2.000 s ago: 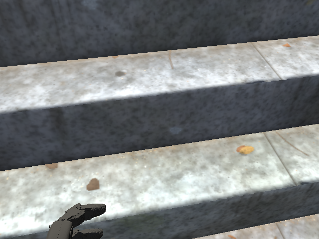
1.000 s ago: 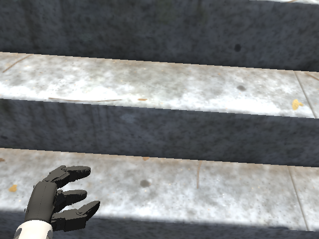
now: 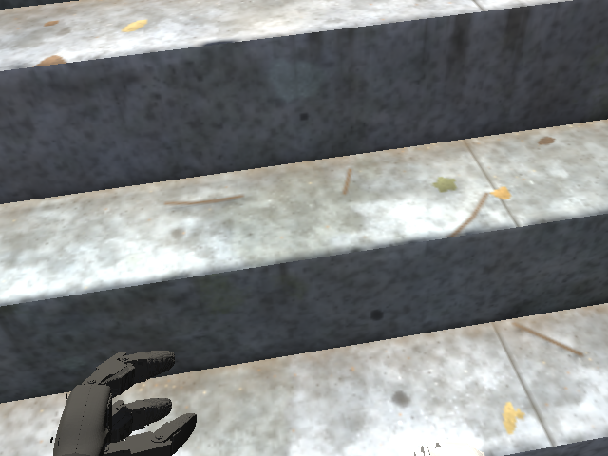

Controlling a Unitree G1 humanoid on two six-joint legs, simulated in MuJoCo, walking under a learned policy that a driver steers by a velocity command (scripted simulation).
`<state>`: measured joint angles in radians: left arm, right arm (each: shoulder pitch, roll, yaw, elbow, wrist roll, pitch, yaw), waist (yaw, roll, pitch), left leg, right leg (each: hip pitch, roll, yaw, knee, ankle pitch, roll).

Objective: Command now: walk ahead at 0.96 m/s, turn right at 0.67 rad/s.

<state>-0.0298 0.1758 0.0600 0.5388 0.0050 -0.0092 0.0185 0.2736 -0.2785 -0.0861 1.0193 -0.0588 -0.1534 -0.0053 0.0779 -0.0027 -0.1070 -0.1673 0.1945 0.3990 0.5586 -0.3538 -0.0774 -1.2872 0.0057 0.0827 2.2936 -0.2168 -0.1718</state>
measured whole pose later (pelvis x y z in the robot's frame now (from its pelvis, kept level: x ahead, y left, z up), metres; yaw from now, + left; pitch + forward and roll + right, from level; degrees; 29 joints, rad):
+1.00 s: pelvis +0.42 -0.08 +0.40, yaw +31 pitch +10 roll +6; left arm -0.14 0.25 0.03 0.49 0.06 -0.13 -0.01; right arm 0.33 -0.30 -0.10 0.86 -0.06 -0.03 -0.13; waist -0.12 0.05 -0.11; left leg -0.57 -0.32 -0.06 0.88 -0.44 0.16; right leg -0.56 0.09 0.13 1.87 -0.50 0.07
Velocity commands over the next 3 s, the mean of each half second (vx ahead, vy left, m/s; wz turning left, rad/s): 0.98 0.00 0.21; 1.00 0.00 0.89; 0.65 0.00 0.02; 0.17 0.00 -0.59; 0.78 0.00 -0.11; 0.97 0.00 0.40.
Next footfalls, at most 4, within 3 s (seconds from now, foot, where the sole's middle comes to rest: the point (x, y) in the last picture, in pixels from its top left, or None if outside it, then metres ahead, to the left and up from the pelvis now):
0.16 right None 0.26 -0.21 -0.54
0.80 left None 0.39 -0.04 -0.32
1.22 right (472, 418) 0.46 -0.16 -0.32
1.48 left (301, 205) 0.68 0.09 -0.10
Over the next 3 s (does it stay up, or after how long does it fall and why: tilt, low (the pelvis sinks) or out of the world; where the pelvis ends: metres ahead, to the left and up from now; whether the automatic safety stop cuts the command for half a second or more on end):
stays up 0.88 0.07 0.74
